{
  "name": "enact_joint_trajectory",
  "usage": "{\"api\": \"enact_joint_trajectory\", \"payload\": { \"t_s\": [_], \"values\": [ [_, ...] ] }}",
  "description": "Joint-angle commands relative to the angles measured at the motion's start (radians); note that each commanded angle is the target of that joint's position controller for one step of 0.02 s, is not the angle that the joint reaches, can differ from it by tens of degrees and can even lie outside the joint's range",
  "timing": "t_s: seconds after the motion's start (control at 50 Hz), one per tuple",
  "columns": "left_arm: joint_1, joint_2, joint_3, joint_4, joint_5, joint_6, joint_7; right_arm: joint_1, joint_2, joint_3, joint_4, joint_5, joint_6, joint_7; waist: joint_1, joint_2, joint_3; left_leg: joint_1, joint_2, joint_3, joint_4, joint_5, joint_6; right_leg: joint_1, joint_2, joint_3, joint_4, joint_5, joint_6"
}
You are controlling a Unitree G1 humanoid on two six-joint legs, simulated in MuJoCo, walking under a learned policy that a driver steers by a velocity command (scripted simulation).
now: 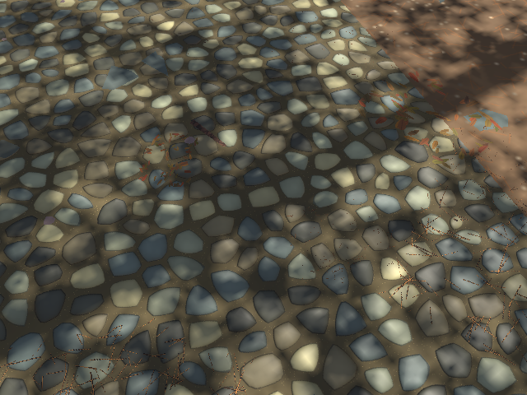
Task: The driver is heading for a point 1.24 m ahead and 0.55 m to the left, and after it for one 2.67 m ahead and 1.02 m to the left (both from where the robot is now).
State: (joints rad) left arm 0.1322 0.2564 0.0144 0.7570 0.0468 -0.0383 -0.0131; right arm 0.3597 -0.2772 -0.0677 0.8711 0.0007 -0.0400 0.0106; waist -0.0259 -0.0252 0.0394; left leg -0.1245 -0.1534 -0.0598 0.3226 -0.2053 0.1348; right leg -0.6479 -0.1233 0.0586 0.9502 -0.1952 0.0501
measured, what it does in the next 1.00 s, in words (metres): walks ahead, turning left: right foot, then left foot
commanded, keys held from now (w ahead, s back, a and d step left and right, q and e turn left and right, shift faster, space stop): w+q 1.00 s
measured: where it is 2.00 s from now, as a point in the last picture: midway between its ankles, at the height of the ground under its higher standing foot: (112, 246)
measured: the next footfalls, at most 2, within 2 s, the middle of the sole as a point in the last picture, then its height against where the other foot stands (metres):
right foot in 0.22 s outside the picture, level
left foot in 0.74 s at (197, 390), level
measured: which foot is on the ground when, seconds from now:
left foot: down 0.00-0.24, up 0.26-0.72, down 0.74-1.00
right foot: up 0.00-0.20, down 0.22-0.76, up 0.78-1.00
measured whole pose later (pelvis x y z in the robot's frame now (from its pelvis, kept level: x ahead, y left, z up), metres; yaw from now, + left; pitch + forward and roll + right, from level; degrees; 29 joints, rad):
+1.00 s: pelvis +0.49 +0.11 +0.00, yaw +36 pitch +1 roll +0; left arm 0.17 0.27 0.03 0.72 0.05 -0.02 -0.02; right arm 0.34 -0.28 -0.06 0.79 -0.01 -0.03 0.01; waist -0.02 -0.03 0.04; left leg -0.17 -0.14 -0.05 0.35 -0.19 0.13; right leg -0.62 -0.12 0.02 1.02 -0.26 0.05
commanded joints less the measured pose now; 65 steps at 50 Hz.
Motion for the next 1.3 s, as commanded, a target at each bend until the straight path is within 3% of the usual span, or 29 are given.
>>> {"api": "enact_joint_trajectory", "payload": {
  "t_s": [0.02, 0.12, 0.16, 0.2, 0.22, 0.24, 0.26, 0.28, 0.3, 0.34, 0.44, 0.56, 0.66, 0.7, 0.72, 0.74, 0.76, 0.78, 0.8, 0.84, 0.86, 0.9, 0.96, 1.04, 1.16, 1.22, 1.26, 1.28, 1.3],
  "values": [
    [-0.077, 0.066, 0.010, -0.080, -0.006, -0.002, -0.005, 0.049, -0.152, -0.038, -0.051, 0.002, -0.011, -0.005, -0.024, 0.086, -0.004, -0.024, 0.218, -0.193, -0.091, 0.372, 0.103, 0.016, 0.047, -0.066, -0.148, 0.127, 0.018],
    [-0.189, 0.085, 0.004, -0.130, -0.018, -0.020, -0.007, 0.096, -0.171, -0.044, -0.060, -0.015, -0.004, -0.015, -0.068, 0.101, -0.016, 0.094, 0.255, -0.267, -0.007, 0.445, 0.084, 0.037, 0.094, -0.051, -0.319, 0.147, -0.006],
    [-0.126, 0.114, 0.012, -0.121, -0.020, -0.029, -0.004, 0.046, -0.187, -0.048, -0.081, -0.020, -0.007, -0.022, -0.023, 0.112, -0.025, 0.074, 0.272, -0.304, 0.039, 0.458, 0.051, 0.164, 0.110, -0.030, -0.398, 0.094, -0.032],
    [0.078, 0.159, 0.033, -0.062, -0.019, -0.044, 0.011, -0.012, -0.200, -0.049, -0.097, -0.017, -0.016, -0.015, 0.082, 0.081, -0.105, 0.007, 0.221, -0.287, 0.236, 0.550, 0.009, 0.450, 0.145, -0.044, -0.484, 0.052, -0.070],
    [0.217, 0.215, 0.050, -0.044, -0.001, -0.056, 0.026, -0.008, -0.154, -0.036, -0.110, -0.005, -0.025, -0.004, 0.141, -0.008, -0.216, -0.087, 0.151, -0.222, 0.472, 0.420, -0.019, 0.667, 0.012, 0.082, -0.527, -0.054, -0.112],
    [0.296, 0.300, 0.069, -0.054, 0.022, -0.051, 0.040, 0.047, -0.052, -0.011, -0.148, 0.022, -0.029, -0.003, 0.134, -0.187, -0.330, -0.346, 0.023, -0.094, 0.759, -0.117, -0.052, 0.904, -0.263, 0.459, -0.603, -0.229, -0.184],
    [0.242, 0.307, 0.078, -0.048, 0.004, -0.033, 0.036, 0.110, -0.100, -0.013, -0.157, -0.001, -0.020, -0.005, 0.064, -0.279, -0.348, -0.495, 0.028, -0.058, 0.895, -0.352, -0.048, 0.883, -0.335, 0.753, -0.685, -0.297, -0.261],
    [0.168, 0.197, 0.058, -0.069, -0.005, -0.025, 0.032, 0.074, -0.140, -0.019, -0.124, -0.020, -0.004, -0.008, 0.050, -0.097, -0.201, -0.532, 0.108, -0.064, 0.949, -0.262, -0.046, 0.757, -0.297, 0.620, -0.682, -0.380, -0.250],
    [0.123, 0.128, 0.042, -0.070, -0.012, -0.026, 0.027, 0.011, -0.133, -0.017, -0.126, -0.025, 0.000, 0.003, 0.053, -0.013, -0.100, -0.516, 0.138, -0.047, 0.912, -0.184, -0.055, 0.635, -0.235, 0.452, -0.701, -0.298, -0.228],
    [0.118, 0.104, 0.033, -0.049, -0.013, -0.035, 0.029, -0.018, -0.108, -0.015, -0.136, -0.038, 0.016, 0.022, 0.030, -0.076, -0.037, -0.476, 0.186, -0.027, 0.845, -0.136, -0.075, 0.528, -0.155, 0.237, -0.740, -0.077, -0.190],
    [0.172, 0.121, 0.047, -0.006, -0.029, -0.069, 0.014, -0.106, -0.078, -0.004, -0.179, -0.038, 0.043, 0.047, 0.023, -0.070, -0.027, -0.545, 0.212, -0.006, 0.812, -0.022, -0.101, 0.536, -0.148, 0.038, -0.796, 0.163, -0.213],
    [0.209, 0.130, 0.057, 0.030, -0.027, -0.064, 0.011, -0.290, -0.038, 0.018, -0.242, -0.034, 0.037, 0.067, 0.055, -0.063, 0.020, -0.541, 0.223, 0.066, 0.518, 0.169, -0.107, 0.562, -0.115, -0.155, -0.803, 0.245, -0.190],
    [0.272, 0.169, 0.069, 0.067, -0.026, -0.044, 0.022, -0.387, -0.046, 0.020, -0.285, -0.044, 0.036, 0.074, 0.081, -0.064, 0.042, -0.467, 0.191, 0.158, 0.335, 0.062, -0.047, 0.671, -0.153, -0.229, -0.732, 0.398, -0.161],
    [0.281, 0.199, 0.075, 0.078, -0.024, -0.029, 0.028, -0.339, -0.060, 0.011, -0.278, -0.051, 0.036, 0.063, 0.052, -0.079, -0.003, -0.366, 0.125, 0.198, 0.297, -0.050, -0.007, 0.719, -0.157, -0.272, -0.574, 0.724, -0.146],
    [0.283, 0.213, 0.077, 0.080, -0.025, -0.019, 0.030, -0.247, -0.075, 0.001, -0.253, -0.054, 0.030, 0.055, 0.011, -0.075, -0.061, -0.261, 0.081, 0.205, 0.266, -0.081, 0.020, 0.721, -0.153, -0.290, -0.417, 0.838, -0.142],
    [0.273, 0.211, 0.074, 0.072, -0.028, -0.012, 0.031, -0.075, -0.100, -0.017, -0.196, -0.061, 0.020, 0.042, -0.067, -0.028, -0.161, -0.038, 0.048, 0.190, 0.192, -0.042, 0.051, 0.632, -0.128, -0.318, -0.182, 0.772, -0.119],
    [0.294, 0.153, 0.056, 0.026, -0.034, -0.014, 0.024, 0.056, -0.202, -0.050, -0.170, -0.068, 0.019, 0.024, -0.107, 0.112, -0.288, 0.271, 0.256, -0.110, 0.148, -0.221, 0.124, 0.341, -0.084, -0.322, 0.140, 0.403, -0.077],
    [0.256, 0.100, 0.049, -0.050, -0.026, -0.022, 0.009, 0.019, -0.299, -0.072, -0.194, -0.029, 0.027, 0.015, -0.055, 0.301, -0.359, 0.454, 0.493, -0.660, 0.004, -0.163, 0.243, -0.022, 0.123, -0.212, 0.445, -0.345, -0.021],
    [0.138, 0.165, 0.059, -0.074, -0.015, -0.027, 0.007, 0.050, -0.279, -0.071, -0.196, -0.015, 0.035, 0.007, -0.112, 0.134, -0.306, 0.438, 0.483, -0.612, -0.027, -0.003, 0.243, -0.134, 0.090, -0.053, 0.485, -0.288, -0.027],
    [0.138, 0.122, 0.042, -0.062, -0.030, -0.042, 0.007, -0.024, -0.175, -0.043, -0.165, -0.011, 0.027, -0.008, -0.022, 0.039, -0.097, 0.176, 0.406, -0.358, -0.022, 0.254, 0.183, -0.076, 0.007, -0.041, 0.322, -0.156, -0.040],
    [0.146, 0.121, 0.043, -0.060, -0.015, -0.031, 0.007, -0.061, -0.148, -0.033, -0.165, -0.007, 0.019, -0.011, 0.019, 0.039, -0.064, 0.080, 0.354, -0.296, -0.035, 0.319, 0.157, -0.011, -0.009, -0.032, 0.257, -0.158, -0.034],
    [0.195, 0.118, 0.043, -0.043, 0.005, 0.004, 0.002, -0.096, -0.125, -0.022, -0.176, -0.004, 0.002, -0.006, 0.058, 0.055, -0.078, -0.009, 0.306, -0.239, -0.061, 0.379, 0.151, 0.077, -0.005, -0.040, 0.204, -0.152, -0.018],
    [0.139, 0.096, 0.039, -0.062, 0.003, 0.023, -0.005, -0.052, -0.151, -0.031, -0.155, -0.005, -0.012, -0.001, 0.051, 0.053, -0.053, -0.054, 0.272, -0.223, -0.105, 0.317, 0.153, 0.048, 0.007, -0.057, 0.100, -0.067, 0.002],
    [-0.030, 0.089, 0.035, -0.111, -0.002, 0.021, -0.006, 0.028, -0.152, -0.034, -0.130, -0.004, -0.013, -0.001, -0.007, 0.073, -0.002, -0.012, 0.255, -0.248, -0.120, 0.246, 0.127, -0.034, 0.020, -0.049, -0.092, 0.090, 0.013],
    [-0.182, 0.089, 0.024, -0.167, -0.016, -0.001, -0.015, 0.116, -0.167, -0.038, -0.105, -0.014, -0.013, -0.014, -0.063, 0.087, 0.002, 0.105, 0.273, -0.291, -0.030, 0.397, 0.099, -0.003, 0.082, -0.049, -0.301, 0.150, -0.011],
    [-0.093, 0.109, 0.032, -0.144, -0.016, -0.013, -0.010, 0.080, -0.171, -0.035, -0.103, -0.016, -0.018, -0.022, -0.015, 0.108, -0.008, 0.077, 0.289, -0.298, 0.022, 0.493, 0.046, 0.206, 0.114, -0.058, -0.397, 0.095, -0.060],
    [0.119, 0.148, 0.053, -0.078, -0.009, -0.029, 0.009, 0.061, -0.168, -0.029, -0.090, -0.013, -0.026, -0.016, 0.090, 0.058, -0.104, 0.042, 0.218, -0.229, 0.279, 0.649, 0.006, 0.492, 0.139, -0.077, -0.483, 0.067, -0.107],
    [0.273, 0.207, 0.068, -0.064, 0.008, -0.039, 0.025, 0.065, -0.117, -0.013, -0.109, -0.008, -0.033, -0.011, 0.152, -0.020, -0.231, -0.076, 0.164, -0.174, 0.542, 0.434, -0.019, 0.709, -0.045, 0.120, -0.510, -0.090, -0.158],
    [0.321, 0.317, 0.095, -0.048, 0.017, -0.031, 0.027, 0.200, -0.043, -0.001, -0.122, 0.018, -0.032, -0.009, 0.092, -0.268, -0.334, -0.369, -0.017, -0.066, 0.842, -0.226, -0.064, 0.927, -0.297, 0.611, -0.618, -0.164, -0.294]
  ]
}}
